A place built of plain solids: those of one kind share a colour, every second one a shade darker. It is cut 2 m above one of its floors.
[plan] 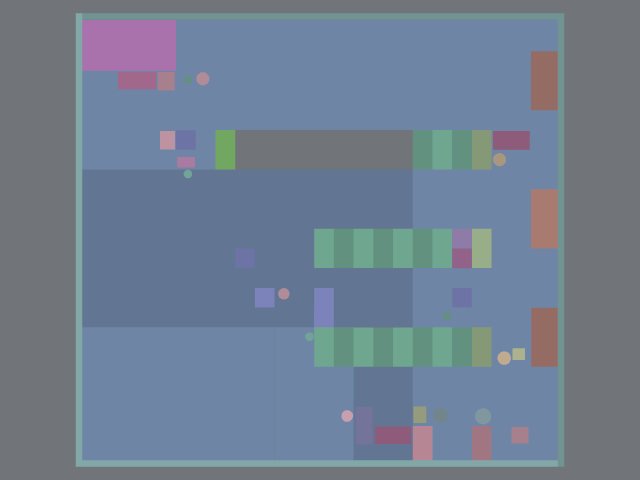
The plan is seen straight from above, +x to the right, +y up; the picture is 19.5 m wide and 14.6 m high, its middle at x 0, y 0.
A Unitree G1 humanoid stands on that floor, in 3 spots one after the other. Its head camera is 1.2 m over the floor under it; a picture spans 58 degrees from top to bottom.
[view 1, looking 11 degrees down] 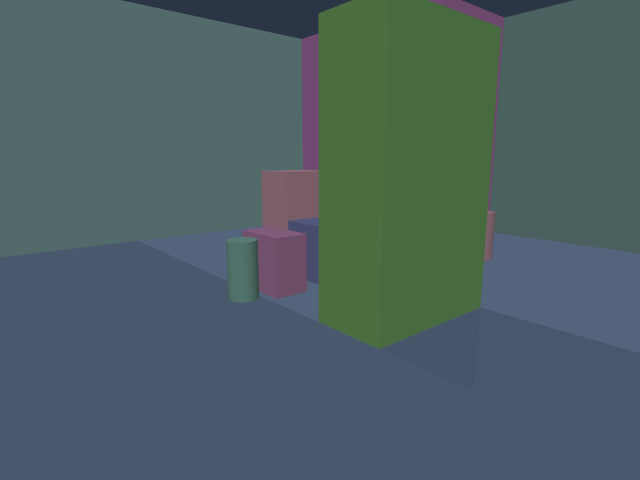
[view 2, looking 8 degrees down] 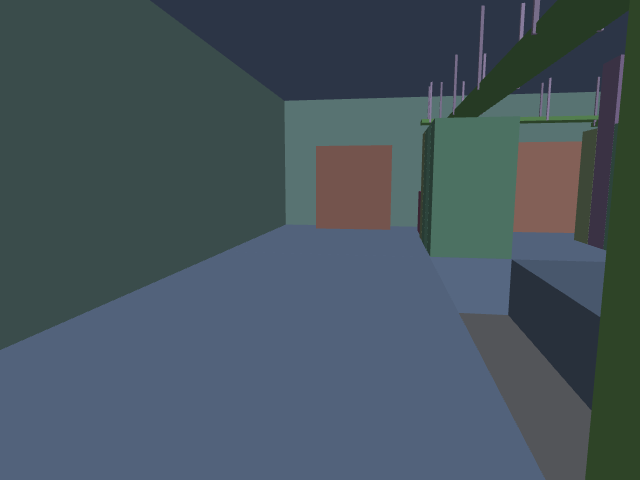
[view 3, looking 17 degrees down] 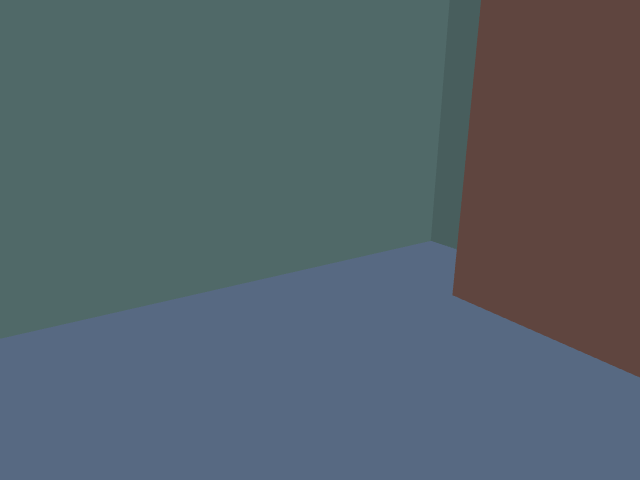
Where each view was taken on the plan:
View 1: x -0.87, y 0.22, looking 140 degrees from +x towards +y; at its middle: barcab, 3.05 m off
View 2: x -3.99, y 4.00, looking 9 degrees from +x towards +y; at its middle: floor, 8.62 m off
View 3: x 4.23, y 4.00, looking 57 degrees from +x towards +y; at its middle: wall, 3.37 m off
